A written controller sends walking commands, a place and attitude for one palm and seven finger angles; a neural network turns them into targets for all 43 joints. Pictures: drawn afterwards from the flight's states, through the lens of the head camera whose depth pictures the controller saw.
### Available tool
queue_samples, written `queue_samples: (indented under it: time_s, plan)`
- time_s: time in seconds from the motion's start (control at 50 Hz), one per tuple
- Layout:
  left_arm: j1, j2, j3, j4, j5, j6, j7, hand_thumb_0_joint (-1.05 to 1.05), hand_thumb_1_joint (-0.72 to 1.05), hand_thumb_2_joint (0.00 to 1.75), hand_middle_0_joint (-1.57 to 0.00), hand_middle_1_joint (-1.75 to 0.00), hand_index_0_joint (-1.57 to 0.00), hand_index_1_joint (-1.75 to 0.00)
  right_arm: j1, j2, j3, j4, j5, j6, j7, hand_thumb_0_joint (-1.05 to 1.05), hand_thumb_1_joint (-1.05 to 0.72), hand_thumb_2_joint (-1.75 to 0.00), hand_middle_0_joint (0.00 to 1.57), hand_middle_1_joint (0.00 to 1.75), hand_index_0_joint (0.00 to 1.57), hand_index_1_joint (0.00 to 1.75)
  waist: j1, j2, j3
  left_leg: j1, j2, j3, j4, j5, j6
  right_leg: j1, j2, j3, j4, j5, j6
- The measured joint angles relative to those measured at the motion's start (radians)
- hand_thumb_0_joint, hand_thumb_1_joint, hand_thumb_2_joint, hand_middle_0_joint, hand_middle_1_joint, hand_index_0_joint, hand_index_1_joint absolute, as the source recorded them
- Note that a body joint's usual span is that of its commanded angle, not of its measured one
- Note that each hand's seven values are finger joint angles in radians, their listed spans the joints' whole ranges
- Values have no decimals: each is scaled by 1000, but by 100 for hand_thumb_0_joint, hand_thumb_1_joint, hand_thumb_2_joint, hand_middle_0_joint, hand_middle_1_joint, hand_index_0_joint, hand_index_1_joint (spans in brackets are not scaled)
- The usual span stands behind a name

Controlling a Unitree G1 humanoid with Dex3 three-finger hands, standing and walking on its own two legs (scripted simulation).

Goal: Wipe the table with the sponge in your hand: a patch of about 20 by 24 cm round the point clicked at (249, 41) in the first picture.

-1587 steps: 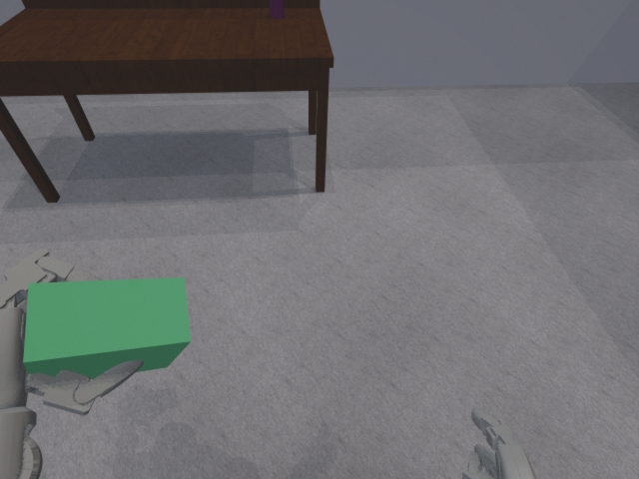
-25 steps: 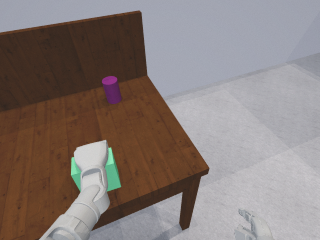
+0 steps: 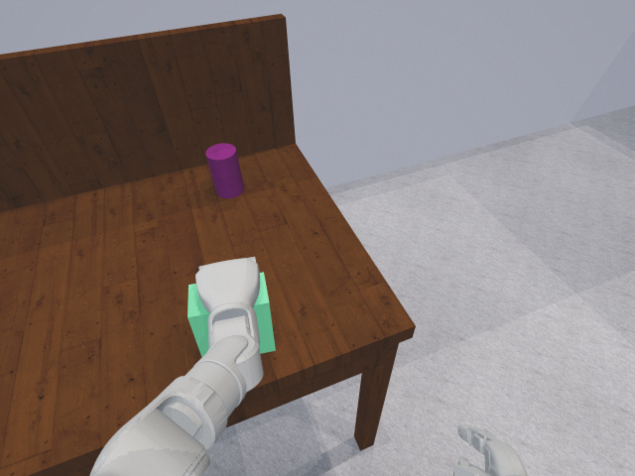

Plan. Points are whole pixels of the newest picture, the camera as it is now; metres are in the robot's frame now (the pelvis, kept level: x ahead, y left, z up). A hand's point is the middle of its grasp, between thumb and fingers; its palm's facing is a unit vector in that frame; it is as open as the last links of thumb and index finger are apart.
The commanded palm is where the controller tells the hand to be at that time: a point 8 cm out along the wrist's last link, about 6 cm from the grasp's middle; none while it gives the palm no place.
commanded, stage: slide across to the third lane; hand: left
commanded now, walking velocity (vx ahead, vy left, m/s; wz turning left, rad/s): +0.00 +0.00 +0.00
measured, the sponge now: (235, 326) +0.35 +0.17 -0.05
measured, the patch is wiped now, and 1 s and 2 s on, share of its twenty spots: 0.85 0.85 1.00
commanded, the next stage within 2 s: wipe forward along the third lane in 0.50 s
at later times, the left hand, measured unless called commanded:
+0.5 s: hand (240, 307) +0.35 +0.16 +0.00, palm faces -0.09 -0.01 -1.00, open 9.9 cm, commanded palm +0.32 +0.13 +0.04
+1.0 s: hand (241, 296) +0.38 +0.16 -0.01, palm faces -0.12 -0.02 -0.99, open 9.9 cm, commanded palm +0.37 +0.16 +0.02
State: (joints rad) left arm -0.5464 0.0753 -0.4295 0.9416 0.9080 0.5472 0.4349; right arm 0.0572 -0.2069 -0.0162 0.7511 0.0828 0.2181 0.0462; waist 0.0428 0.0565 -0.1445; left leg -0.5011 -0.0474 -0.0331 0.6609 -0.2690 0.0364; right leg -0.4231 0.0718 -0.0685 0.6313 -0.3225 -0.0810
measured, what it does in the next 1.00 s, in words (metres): stands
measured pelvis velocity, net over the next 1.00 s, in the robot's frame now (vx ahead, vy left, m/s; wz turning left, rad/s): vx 0.00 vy -0.02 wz -0.03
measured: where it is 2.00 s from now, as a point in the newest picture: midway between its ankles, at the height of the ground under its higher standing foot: outside the picture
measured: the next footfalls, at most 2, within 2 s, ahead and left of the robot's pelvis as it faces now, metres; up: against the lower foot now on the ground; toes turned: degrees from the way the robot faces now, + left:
none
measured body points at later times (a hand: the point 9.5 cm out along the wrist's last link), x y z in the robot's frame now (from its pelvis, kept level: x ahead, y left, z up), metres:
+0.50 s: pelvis +0.00 -0.01 +0.01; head +0.00 -0.03 +0.46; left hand +0.36 +0.15 +0.05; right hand +0.17 -0.25 -0.11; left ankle +0.04 +0.09 -0.72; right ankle +0.00 -0.07 -0.72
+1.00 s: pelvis +0.00 -0.02 +0.00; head +0.01 -0.03 +0.45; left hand +0.38 +0.16 +0.05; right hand +0.16 -0.26 -0.12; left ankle +0.04 +0.09 -0.72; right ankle +0.00 -0.07 -0.72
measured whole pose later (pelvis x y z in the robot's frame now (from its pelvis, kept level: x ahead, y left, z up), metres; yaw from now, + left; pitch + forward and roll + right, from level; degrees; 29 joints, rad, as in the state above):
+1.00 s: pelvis +0.00 -0.02 +0.00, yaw -2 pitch +10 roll +0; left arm -0.61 0.12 -0.27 1.02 0.96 0.49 0.40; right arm 0.08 -0.22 -0.01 0.74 0.07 0.21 -0.01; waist 0.00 0.04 -0.17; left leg -0.56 -0.02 -0.02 0.67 -0.27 0.01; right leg -0.50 0.10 -0.05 0.64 -0.31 -0.10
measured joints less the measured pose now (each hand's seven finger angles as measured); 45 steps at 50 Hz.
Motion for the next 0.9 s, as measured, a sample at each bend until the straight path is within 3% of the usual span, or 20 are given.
queue_samples:
  time_s: [0.26, 0.54, 0.7, 0.9]
  plan:
    - [19, 20, 46, 12, -8, -3, 26, 0, -48, 106, -73, -137, -73, -137, 41, -21, -12, 9, -1, 8, -14, 1, -90, -90, 20, 30, 20, 30, -25, -6, -5, 13, 20, 12, -29, 12, -11, 8, 19, 15, -32, 22, -11]
    - [66, 29, 56, -37, -7, 0, 9, 0, -48, 106, -73, -137, -73, -137, 20, -19, -9, -6, 3, 6, -20, 1, -91, -90, 20, 30, 20, 30, -20, -3, -7, 44, 26, 17, -57, 13, -18, 36, 25, 23, -60, 27, -18]
    - [83, 30, 67, -62, 6, -9, -12, 0, -48, 106, -73, -137, -74, -137, -4, -16, 1, -17, 2, 9, -27, 1, -90, -90, 20, 30, 20, 30, -12, -5, -6, 53, 26, 16, -63, 9, -19, 46, 25, 24, -66, 22, -19]
    - [-4, 36, 136, 19, 50, -47, -46, 0, -50, 106, -76, -135, -76, -135, -7, -16, 6, -16, -13, -5, -54, 1, -90, -90, 20, 30, 20, 30, -23, -11, -17, -15, 27, 15, -23, 1, -21, -24, 26, 18, -22, 12, -20]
